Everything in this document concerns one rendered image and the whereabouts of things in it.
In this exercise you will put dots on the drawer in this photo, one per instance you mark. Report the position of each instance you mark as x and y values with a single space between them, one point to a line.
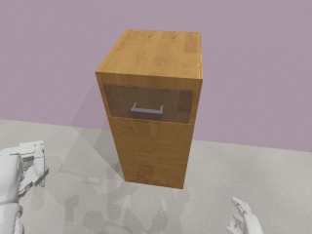
177 103

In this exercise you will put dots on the handle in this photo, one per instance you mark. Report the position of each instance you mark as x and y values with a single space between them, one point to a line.
147 112

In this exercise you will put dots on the robot right hand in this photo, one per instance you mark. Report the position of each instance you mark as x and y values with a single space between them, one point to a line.
248 222

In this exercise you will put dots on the left robot forearm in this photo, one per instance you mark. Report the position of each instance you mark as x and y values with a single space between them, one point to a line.
10 222

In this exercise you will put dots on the cabinet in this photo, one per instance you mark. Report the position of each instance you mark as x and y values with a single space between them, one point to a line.
153 152

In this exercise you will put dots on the robot left hand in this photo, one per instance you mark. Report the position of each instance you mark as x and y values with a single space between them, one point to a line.
28 157

